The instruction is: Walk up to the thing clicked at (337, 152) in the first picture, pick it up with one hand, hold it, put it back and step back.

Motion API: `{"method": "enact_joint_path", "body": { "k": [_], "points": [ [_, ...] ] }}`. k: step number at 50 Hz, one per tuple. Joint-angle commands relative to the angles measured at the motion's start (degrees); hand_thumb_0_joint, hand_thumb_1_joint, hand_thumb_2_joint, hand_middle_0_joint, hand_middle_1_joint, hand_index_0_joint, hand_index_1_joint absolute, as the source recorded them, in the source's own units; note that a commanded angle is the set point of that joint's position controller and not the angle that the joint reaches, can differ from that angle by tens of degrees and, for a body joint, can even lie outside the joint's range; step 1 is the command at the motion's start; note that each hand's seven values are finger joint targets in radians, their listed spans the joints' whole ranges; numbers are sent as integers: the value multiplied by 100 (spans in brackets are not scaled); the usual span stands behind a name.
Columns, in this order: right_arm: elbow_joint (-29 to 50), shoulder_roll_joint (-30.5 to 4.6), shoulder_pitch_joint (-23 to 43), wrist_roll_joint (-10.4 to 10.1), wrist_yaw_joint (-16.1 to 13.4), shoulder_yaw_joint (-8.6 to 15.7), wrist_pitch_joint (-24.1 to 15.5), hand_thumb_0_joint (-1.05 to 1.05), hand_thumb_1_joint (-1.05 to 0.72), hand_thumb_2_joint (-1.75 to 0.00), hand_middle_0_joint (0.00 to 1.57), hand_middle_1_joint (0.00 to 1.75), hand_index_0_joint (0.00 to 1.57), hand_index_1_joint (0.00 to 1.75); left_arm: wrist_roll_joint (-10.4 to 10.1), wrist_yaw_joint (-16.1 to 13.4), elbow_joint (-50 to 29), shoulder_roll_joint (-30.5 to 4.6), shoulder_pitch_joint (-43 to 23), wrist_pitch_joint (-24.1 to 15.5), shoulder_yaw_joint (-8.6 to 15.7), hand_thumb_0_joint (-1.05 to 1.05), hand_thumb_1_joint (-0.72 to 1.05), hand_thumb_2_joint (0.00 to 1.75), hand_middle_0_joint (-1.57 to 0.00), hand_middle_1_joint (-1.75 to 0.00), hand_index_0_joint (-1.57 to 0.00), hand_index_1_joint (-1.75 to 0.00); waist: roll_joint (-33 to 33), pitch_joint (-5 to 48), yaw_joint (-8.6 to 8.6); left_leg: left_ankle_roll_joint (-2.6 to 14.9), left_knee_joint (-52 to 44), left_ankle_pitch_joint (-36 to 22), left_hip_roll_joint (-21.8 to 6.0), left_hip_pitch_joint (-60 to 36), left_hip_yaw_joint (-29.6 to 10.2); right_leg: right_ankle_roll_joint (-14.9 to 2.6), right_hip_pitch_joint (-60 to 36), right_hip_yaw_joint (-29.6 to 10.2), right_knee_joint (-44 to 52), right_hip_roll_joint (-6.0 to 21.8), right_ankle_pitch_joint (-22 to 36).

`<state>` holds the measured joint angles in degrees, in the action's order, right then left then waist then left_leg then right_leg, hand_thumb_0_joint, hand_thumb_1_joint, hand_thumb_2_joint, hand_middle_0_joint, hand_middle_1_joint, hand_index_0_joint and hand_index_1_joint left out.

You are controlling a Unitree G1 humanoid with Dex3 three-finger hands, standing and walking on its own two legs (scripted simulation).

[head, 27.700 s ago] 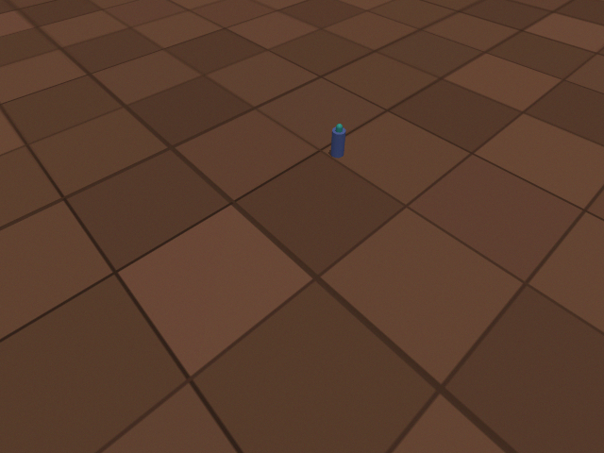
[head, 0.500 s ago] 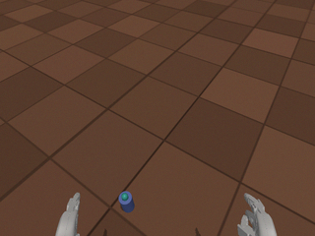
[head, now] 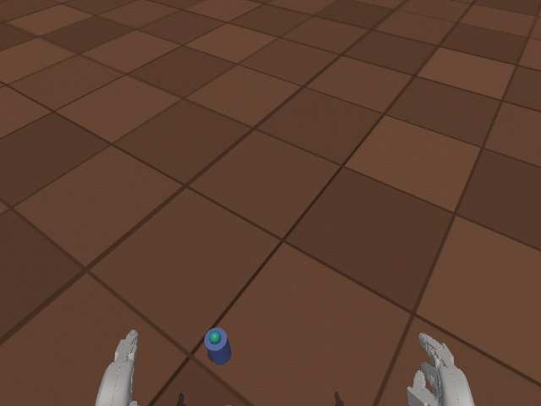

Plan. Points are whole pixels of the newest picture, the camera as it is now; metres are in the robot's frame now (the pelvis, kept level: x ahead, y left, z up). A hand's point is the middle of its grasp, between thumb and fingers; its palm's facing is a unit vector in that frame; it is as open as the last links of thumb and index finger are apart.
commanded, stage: home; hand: left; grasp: from the side
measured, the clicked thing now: (217, 344) +0.42 +0.19 -0.63
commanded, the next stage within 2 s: stand in 0.26 s
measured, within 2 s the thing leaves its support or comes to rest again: neither
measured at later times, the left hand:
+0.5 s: hand (159, 390) +0.17 +0.18 -0.06, palm faces +0.10 -0.96 -0.27, open 16.6 cm
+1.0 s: hand out of the picture +0.09 +0.25 -0.11, palm faces -0.01 -0.94 -0.35, open 7.6 cm
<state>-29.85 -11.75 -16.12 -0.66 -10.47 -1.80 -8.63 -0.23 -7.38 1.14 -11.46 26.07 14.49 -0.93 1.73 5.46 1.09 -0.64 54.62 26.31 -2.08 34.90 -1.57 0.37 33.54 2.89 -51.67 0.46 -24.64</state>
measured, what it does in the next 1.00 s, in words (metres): stands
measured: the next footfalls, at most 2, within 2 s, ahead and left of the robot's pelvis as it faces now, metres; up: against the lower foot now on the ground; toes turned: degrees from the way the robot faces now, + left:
none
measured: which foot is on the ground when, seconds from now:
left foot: down 0.00-1.00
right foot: down 0.00-1.00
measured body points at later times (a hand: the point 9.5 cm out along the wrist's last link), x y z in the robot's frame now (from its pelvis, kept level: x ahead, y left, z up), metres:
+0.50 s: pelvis +0.00 +0.00 +0.00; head +0.02 +0.01 +0.45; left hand +0.16 +0.23 -0.04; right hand +0.16 -0.24 -0.07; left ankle +0.02 +0.12 -0.69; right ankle +0.02 -0.13 -0.69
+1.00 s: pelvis -0.01 +0.01 +0.03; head +0.00 +0.01 +0.48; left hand +0.09 +0.30 -0.09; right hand +0.10 -0.28 -0.09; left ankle +0.01 +0.12 -0.69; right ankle +0.02 -0.13 -0.69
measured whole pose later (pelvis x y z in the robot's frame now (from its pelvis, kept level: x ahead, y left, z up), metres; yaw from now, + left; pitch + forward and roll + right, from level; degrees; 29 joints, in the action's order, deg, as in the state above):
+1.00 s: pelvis -0.01 +0.01 +0.03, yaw +0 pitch -2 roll +0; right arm -50.4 -17.8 -11.8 2.9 -0.6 2.0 -1.0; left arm 2.8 -1.1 44.2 -18.8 14.4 0.6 1.1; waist -0.8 -1.4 -0.6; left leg 0.6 41.9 20.4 0.3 19.8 0.1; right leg 1.2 19.7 1.5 -41.6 2.6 -20.1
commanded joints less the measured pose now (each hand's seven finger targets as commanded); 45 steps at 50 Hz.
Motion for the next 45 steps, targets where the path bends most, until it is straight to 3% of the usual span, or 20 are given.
{"method": "enact_joint_path", "body": {
  "k": [1,5,11,15,18,20,21,28,30,32,33,34,35,36,39,41,42,45],
  "points": [
    [934,-679,435,22,-79,297,-304,0,-90,-90,20,30,20,30,22,-93,-1013,-614,-117,-327,395,0,-57,5,-5,-5,-5,-5,-147,477,-5,120,-924,-774,188,-273,151,-48,-333,17,960,-103,662],
    [902,-692,392,27,-60,315,-302,0,-90,-90,20,30,20,30,26,-90,-1085,-515,-162,-344,282,0,-54,6,-5,-6,-5,-6,121,564,-4,67,-1035,-883,137,-391,64,-98,-320,98,804,-156,729],
    [888,-689,374,34,-58,310,-303,0,-90,-90,20,30,20,30,25,-92,-1049,-553,-146,-346,319,0,-57,5,-5,-5,-5,-5,68,481,2,75,-1015,-891,143,-371,72,-83,-285,102,834,-148,734],
    [904,-680,345,37,-79,323,-297,0,-90,-90,20,30,20,30,40,-87,-1010,-589,-43,-332,380,0,-55,6,-5,-6,-5,-6,-131,737,5,106,-822,-1319,176,-458,149,-43,-474,33,870,-112,1210],
    [871,-684,355,54,-83,321,-294,0,-90,-90,20,30,20,30,36,-81,-1010,-562,-166,-319,340,0,-56,5,-5,-5,-5,-5,-107,650,30,111,-838,-1226,181,-411,146,-38,-438,37,889,-108,1135],
    [880,-676,345,38,-77,312,-280,0,-90,-90,20,30,20,30,32,-85,-968,-573,-101,-315,366,0,-40,21,-20,-21,-20,-21,-109,601,24,111,-876,-1209,174,-411,145,-47,-421,38,885,-109,1105],
    [866,-678,359,43,-70,313,-279,0,-90,-90,20,30,20,30,34,-83,-1067,-551,-157,-329,325,0,-32,29,-20,-29,-20,-29,-15,634,12,98,-875,-1273,170,-437,138,-64,-454,37,863,-102,1143],
    [879,-669,414,38,-43,297,-289,0,-90,-90,20,30,20,30,19,-106,-1087,-558,-163,-315,365,0,24,85,-20,-30,-20,-30,6,518,-22,93,-999,-1025,151,-401,94,-78,-442,72,891,-116,885],
    [894,-680,454,33,-23,291,-275,0,-90,-90,20,30,20,30,5,-100,-1120,-592,-228,-341,380,0,40,90,-20,-30,-20,-30,204,347,-67,74,-1122,-742,138,-301,46,-99,-308,101,874,-130,607],
    [921,-699,450,33,-31,317,-289,0,-90,-90,20,30,20,30,22,-93,-1005,-493,-151,-338,293,0,56,90,-20,-30,-20,-30,34,393,-2,82,-1112,-696,131,-352,63,-88,-309,113,894,-146,570],
    [906,-685,396,37,-33,321,-282,0,-90,-90,20,30,20,30,27,-106,-1035,-564,-147,-353,384,0,64,90,-20,-30,-20,-30,45,539,-19,83,-1072,-791,138,-375,63,-90,-378,102,883,-144,662],
    [-306,-1509,768,699,308,570,159,0,-90,-90,20,30,20,30,546,193,976,-1365,-1103,-946,615,0,72,90,-20,-30,-20,-30,-424,-356,-182,273,-1256,-1370,-27,-417,-281,-427,-1052,-505,1123,372,873],
    [-533,-1467,588,713,500,614,318,0,-90,-90,20,30,20,30,625,341,1468,-1445,-951,-1190,661,0,80,90,-20,-30,-20,-30,-605,146,-184,389,-1123,-1501,-46,-720,-133,-558,-1255,-686,1120,492,1215],
    [-575,-1392,580,685,579,601,385,0,-90,-90,20,30,20,30,595,406,1649,-1439,-984,-1330,640,0,88,90,-20,-30,-20,-30,-628,211,-148,455,-1118,-1574,-48,-943,-141,-582,-1208,-757,1142,513,1366],
    [-716,-1376,634,463,828,600,448,0,-90,-90,20,30,20,30,393,562,2183,-1442,-1181,-1535,537,0,90,90,-20,-30,-20,-30,-134,67,-178,474,-1590,-1111,-24,-1206,-303,-459,-1119,-699,1299,476,781],
    [-893,-1426,724,376,908,629,459,0,-90,-90,20,30,20,30,316,595,2623,-1467,-1239,-1579,531,0,90,90,-20,-30,-20,-30,-56,81,-234,441,-1771,-1196,-78,-1304,-367,-399,-1236,-639,1396,445,954],
    [-976,-1414,774,349,932,652,470,0,-90,-90,20,30,20,30,285,589,2831,-1508,-1229,-1617,529,0,90,90,-20,-30,-20,-30,-113,257,-240,429,-1686,-1505,-40,-1485,-313,-389,-1467,-673,1460,506,1371],
    [-1294,-1400,767,357,943,622,528,0,-90,-90,20,30,20,30,277,567,3379,-1573,-1445,-1681,522,0,90,90,-20,-30,-20,-30,-158,148,-195,386,-1858,-1815,-63,-1614,-329,-332,-1691,-681,1594,557,1795]
  ]
}}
